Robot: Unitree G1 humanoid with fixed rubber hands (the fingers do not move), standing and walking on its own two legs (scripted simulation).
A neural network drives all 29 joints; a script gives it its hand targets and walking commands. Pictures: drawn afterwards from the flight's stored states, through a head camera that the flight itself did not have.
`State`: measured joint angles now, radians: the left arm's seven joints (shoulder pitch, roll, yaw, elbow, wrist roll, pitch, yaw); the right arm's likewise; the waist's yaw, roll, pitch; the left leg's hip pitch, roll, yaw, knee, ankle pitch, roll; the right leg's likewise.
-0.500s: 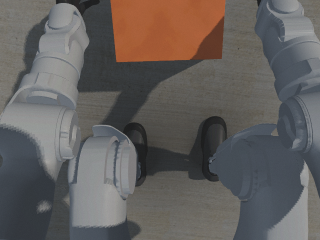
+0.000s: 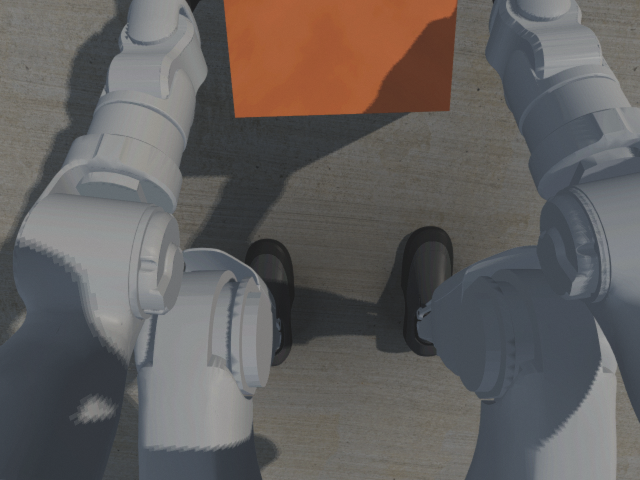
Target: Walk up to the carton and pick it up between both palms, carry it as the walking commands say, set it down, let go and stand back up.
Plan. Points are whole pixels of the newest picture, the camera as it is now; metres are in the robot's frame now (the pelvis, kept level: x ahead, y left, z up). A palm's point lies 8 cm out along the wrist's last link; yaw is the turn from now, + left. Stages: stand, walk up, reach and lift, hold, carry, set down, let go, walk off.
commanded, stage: reach and lift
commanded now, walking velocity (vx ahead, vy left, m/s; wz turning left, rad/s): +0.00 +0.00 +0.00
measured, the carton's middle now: out of the picture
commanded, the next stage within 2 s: none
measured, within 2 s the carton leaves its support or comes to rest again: leaves its support in 0.48 s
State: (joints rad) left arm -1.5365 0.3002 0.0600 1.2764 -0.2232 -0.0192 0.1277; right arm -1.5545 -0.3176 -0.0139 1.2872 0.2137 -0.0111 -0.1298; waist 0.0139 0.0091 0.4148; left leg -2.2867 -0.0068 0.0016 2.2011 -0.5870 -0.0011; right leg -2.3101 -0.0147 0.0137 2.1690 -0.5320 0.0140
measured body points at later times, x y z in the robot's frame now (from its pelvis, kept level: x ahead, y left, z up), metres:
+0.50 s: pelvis +0.01 +0.00 -0.01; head +0.38 +0.00 +0.22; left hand +0.54 +0.16 -0.22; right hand +0.56 -0.15 -0.22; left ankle +0.11 +0.12 -0.33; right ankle +0.12 -0.13 -0.33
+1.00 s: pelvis +0.00 -0.01 +0.01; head +0.36 +0.00 +0.27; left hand +0.55 +0.15 -0.15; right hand +0.56 -0.15 -0.16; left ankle +0.11 +0.12 -0.33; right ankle +0.12 -0.13 -0.33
